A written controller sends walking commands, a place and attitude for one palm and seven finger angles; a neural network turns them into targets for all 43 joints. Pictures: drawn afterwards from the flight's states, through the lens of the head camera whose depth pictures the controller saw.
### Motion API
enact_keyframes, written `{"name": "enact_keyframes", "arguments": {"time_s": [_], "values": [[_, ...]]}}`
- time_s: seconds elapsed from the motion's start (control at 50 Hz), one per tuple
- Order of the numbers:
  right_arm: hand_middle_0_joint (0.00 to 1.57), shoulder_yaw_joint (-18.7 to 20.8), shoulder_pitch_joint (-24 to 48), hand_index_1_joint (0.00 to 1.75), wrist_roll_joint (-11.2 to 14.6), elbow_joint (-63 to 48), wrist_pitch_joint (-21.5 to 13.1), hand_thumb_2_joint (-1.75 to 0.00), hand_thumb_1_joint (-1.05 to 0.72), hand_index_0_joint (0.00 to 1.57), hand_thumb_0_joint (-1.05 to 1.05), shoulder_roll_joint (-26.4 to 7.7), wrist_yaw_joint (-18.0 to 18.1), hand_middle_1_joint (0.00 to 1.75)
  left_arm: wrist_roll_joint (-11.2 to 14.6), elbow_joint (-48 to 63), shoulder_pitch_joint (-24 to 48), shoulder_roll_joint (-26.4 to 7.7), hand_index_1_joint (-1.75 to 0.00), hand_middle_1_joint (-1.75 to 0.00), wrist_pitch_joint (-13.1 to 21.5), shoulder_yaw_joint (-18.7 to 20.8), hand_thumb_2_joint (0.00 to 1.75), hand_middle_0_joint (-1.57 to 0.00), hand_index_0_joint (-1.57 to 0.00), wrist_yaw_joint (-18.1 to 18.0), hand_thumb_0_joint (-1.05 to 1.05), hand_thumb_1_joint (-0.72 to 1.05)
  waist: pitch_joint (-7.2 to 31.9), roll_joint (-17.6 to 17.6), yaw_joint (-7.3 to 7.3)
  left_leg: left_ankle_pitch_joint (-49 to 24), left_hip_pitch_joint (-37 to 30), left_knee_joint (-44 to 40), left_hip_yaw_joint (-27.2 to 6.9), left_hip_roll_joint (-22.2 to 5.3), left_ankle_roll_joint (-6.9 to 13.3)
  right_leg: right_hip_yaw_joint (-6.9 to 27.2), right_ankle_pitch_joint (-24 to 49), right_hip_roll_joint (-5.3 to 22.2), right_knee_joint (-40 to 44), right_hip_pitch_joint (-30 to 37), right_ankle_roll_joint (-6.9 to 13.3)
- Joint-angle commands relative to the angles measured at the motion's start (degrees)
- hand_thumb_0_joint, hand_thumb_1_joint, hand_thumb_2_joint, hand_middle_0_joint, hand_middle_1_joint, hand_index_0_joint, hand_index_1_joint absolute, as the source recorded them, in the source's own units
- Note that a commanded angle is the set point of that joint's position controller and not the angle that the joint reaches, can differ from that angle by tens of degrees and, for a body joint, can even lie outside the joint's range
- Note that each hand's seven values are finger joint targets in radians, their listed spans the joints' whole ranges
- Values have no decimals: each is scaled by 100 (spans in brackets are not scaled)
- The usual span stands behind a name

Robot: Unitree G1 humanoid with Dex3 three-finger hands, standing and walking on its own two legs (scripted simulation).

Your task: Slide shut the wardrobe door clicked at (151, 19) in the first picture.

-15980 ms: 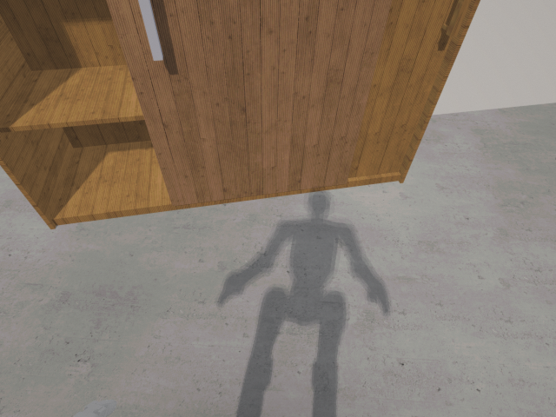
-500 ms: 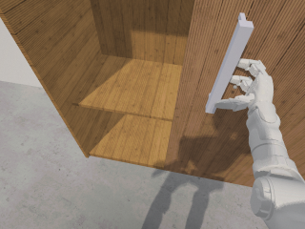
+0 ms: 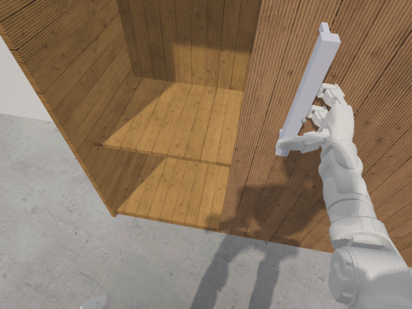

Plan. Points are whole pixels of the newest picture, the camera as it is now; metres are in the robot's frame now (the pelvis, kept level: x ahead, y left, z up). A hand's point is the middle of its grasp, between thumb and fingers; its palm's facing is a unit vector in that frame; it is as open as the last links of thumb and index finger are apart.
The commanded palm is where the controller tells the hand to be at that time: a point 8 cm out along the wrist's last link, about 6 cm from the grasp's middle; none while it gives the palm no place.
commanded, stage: slide the fingers in behind the handle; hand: right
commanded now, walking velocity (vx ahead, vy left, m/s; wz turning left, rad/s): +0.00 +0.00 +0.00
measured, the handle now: (299, 99) +0.50 -0.11 +0.16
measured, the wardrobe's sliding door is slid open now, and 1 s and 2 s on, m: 0.53 0.53 0.53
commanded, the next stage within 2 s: grip the handle and tug to test in 1.02 s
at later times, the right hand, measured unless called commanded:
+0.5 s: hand (295, 120) +0.45 -0.10 +0.14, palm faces +0.03 +1.00 +0.01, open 14.0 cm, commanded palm +0.43 -0.15 +0.14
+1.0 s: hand (290, 120) +0.45 -0.09 +0.15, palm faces +0.03 +1.00 +0.01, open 14.0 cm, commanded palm +0.42 -0.15 +0.14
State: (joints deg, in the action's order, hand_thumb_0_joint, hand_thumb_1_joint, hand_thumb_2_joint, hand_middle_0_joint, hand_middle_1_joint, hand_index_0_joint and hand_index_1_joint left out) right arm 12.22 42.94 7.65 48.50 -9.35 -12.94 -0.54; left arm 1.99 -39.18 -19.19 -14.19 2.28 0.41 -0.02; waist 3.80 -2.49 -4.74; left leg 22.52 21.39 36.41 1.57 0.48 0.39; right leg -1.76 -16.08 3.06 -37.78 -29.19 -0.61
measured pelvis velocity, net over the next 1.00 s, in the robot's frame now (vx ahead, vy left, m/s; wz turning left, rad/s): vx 0.00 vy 0.01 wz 0.00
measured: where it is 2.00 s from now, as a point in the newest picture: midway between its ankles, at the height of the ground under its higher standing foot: outside the picture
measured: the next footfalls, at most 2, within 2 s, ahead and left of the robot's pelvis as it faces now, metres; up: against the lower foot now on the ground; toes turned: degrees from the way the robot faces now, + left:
none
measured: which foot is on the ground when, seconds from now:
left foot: down 0.00-1.00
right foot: down 0.00-1.00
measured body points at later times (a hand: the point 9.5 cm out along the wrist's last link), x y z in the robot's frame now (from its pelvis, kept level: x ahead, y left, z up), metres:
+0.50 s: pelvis +0.00 +0.01 +0.00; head +0.04 +0.02 +0.45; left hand +0.07 +0.26 -0.12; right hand +0.45 -0.16 +0.14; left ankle -0.05 +0.12 -0.72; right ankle +0.03 -0.13 -0.72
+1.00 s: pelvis +0.00 +0.01 +0.00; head +0.03 +0.02 +0.45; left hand +0.07 +0.26 -0.12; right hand +0.44 -0.15 +0.15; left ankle -0.05 +0.12 -0.72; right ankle +0.03 -0.13 -0.72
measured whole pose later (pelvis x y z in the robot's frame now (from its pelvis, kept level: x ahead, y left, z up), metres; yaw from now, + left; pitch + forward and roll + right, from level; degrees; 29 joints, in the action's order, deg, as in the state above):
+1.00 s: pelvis +0.00 +0.01 +0.00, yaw +0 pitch +7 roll +0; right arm 10.0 41.3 7.2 45.5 -8.7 -9.6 2.6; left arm 1.6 -39.8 -19.5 -13.9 1.7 0.7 0.5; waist 3.9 -2.7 -4.5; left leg 22.3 20.1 35.8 1.6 0.6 0.8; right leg -1.7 -15.5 3.1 -36.5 -27.6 -1.0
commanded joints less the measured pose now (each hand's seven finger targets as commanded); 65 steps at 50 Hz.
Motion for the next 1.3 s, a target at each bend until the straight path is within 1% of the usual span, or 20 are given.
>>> {"name": "enact_keyframes", "arguments": {"time_s": [0.0, 0.1, 0.14, 0.3, 0.34, 0.4, 0.48, 0.52, 0.58, 0.62, 0.68, 0.7, 0.74, 0.84, 0.94, 1.06, 1.1, 1.14, 1.22, 1.28], "values": [[30, 171, 2619, 120, 11, -1276, -361, -30, 50, 30, 0, -1042, 42, 120, 14, 570, -219, -780, -30, -30, 176, 285, 90, -20, -20, -21, 0, 90, 1848, 306, -29, -2614, 70, -493, 19, 204, -2, 65, 1708, -271, 124, 1838, 288], [30, 204, 2507, 120, -13, -1546, -380, -30, 50, 30, 0, -1085, 79, 120, 3, 608, -183, -765, -30, -30, 164, 290, 90, -20, -20, -5, 0, 90, 2033, 202, 31, -2777, -95, -466, 8, 191, 8, 51, 1818, -287, 118, 1906, 286], [30, 3, 2574, 120, 15, -1522, -361, -30, 50, 30, 0, -811, 67, 120, 24, 617, -162, -728, -30, -30, 178, 289, 90, -20, -20, 9, 0, 90, 1889, 300, -40, -2751, 36, -487, 31, 211, -17, 48, 1749, -278, 140, 1894, 290], [30, 152, 2480, 120, 5, -1541, -319, -30, 50, 30, 0, -967, 136, 120, -2, 569, -170, -746, -30, -30, 160, 292, 90, -20, -20, 0, 0, 90, 1876, 344, 20, -2858, -127, -494, 9, 187, -6, 36, 1785, -303, 145, 1839, 297], [30, -30, 2577, 120, 3, -1561, -309, -30, 50, 30, 0, -752, 124, 120, 22, 599, -135, -714, -30, -30, 160, 288, 90, -20, -20, 13, 0, 90, 1825, 320, -45, -2830, -13, -513, 2, 195, -30, 9, 1711, -302, 157, 1855, 298], [30, 23, 2685, 120, -4, -1587, -321, -30, 50, 30, 0, -836, 153, 120, 2, 586, -146, -732, -30, -30, 145, 286, 90, -20, -20, 6, 0, 90, 1811, 276, -28, -2764, -72, -525, -9, 179, -7, 29, 1671, -319, 153, 1834, 299], [30, -276, 2737, 120, 16, -1639, -351, -30, 50, 30, 0, -417, 177, 120, 17, 597, -115, -680, -30, -30, 195, 298, 90, -20, -20, 34, 0, 90, 1851, 309, -97, -2715, 119, -524, 21, 213, -23, 40, 1698, -298, 148, 2001, 287], [30, -59, 2548, 120, -29, -1678, -361, -30, 50, 30, 0, -659, 242, 120, 6, 591, -140, -716, -30, -30, 179, 313, 90, -20, -20, 42, 0, 90, 2019, 304, -4, -2863, -1, -468, 5, 210, -14, 37, 1842, -292, 135, 2014, 281], [30, -190, 2517, 120, -29, -1598, -311, -30, 50, 30, 0, -451, 299, 120, 1, 599, -118, -693, -30, -30, 190, 300, 90, -20, -20, 57, 0, 90, 1819, 445, -36, -2675, 76, -511, 46, 214, -24, 45, 1668, -292, 177, 1912, 279], [30, 24, 2571, 120, -87, -1468, -278, -30, 50, 30, 0, -755, 348, 120, -8, 591, -126, -724, -30, -30, 146, 276, 90, -20, -20, 40, 0, 90, 1725, 558, -13, -2661, -11, -532, 2, 201, -39, 21, 1538, -304, 225, 1737, 295], [30, 5, 2595, 120, -89, -1571, -315, -30, 50, 30, 0, -706, 357, 120, -15, 625, -85, -676, -30, -30, 150, 272, 90, -20, -20, 29, 0, 90, 1811, 352, 19, -2678, -64, -532, -17, 189, -27, -1, 1549, -314, 214, 1793, 287], [30, 152, 2547, 120, -101, -1534, -323, -30, 50, 30, 0, -904, 374, 120, -26, 598, -110, -715, -30, -30, 121, 271, 90, -20, -20, 12, 0, 90, 1771, 390, 42, -2669, -153, -535, -12, 179, -4, 7, 1569, -310, 202, 1740, 287], [30, -171, 2670, 120, -94, -1695, -389, -30, 50, 30, 0, -532, 329, 120, -7, 643, -76, -666, -30, -30, 150, 283, 90, -20, -20, 33, 0, 90, 1896, 263, -27, -2699, -13, -520, -16, 202, -19, 6, 1614, -304, 195, 1910, 285], [30, -251, 2713, 120, -76, -1653, -384, -30, 50, 30, 0, -451, 315, 120, -2, 599, -110, -690, -30, -30, 165, 305, 90, -20, -20, 38, 0, 90, 1900, 256, -62, -2567, 83, -532, 17, 214, -14, 37, 1576, -287, 204, 1974, 269], [30, 26, 2502, 120, -49, -1653, -348, -30, 50, 30, 0, -739, 343, 120, -15, 604, -116, -722, -30, -30, 166, 299, 90, -20, -20, 37, 0, 90, 1916, 390, 36, -2718, -123, -546, -4, 202, -18, 19, 1620, -308, 240, 1845, 284], [30, -170, 2687, 120, -52, -1704, -345, -30, 50, 30, 0, -546, 305, 120, 9, 590, -86, -683, -30, -30, 178, 294, 90, -20, -20, 31, 0, 90, 1711, 337, -53, -2539, 59, -609, 0, 212, -27, 15, 1473, -301, 245, 1884, 285], [30, -87, 2491, 120, -55, -1763, -364, -30, 50, 30, 0, -634, 327, 120, -19, 606, -89, -711, -30, -30, 170, 300, 90, -20, -20, 25, 0, 90, 1822, 322, 27, -2542, -75, -576, 24, 206, 10, 48, 1580, -303, 247, 1925, 276], [31, -248, 2559, 121, -33, -1913, -388, -34, 41, 31, 0, -428, 317, 121, -6, 633, -59, -680, -30, -30, 204, 305, 90, -20, -20, 43, 0, 90, 1961, 289, -25, -2608, 3, -563, 27, 220, -9, 46, 1664, -289, 236, 2081, 275], [33, -151, 2369, 124, -74, -1630, -311, -42, 22, 33, 0, -546, 342, 124, 17, 593, -54, -706, -30, -30, 185, 299, 90, -20, -20, 40, 0, 90, 1673, 517, -7, -2481, 69, -601, 32, 224, -25, 35, 1483, -282, 266, 1888, 277], [35, -283, 2650, 126, -63, -1622, -285, -48, 8, 35, 0, -405, 366, 126, 16, 583, -30, -685, -30, -30, 197, 289, 90, -20, -20, 24, 0, 90, 1612, 357, -65, -2266, 200, -633, 33, 217, -16, 58, 1333, -282, 277, 1915, 269]]}}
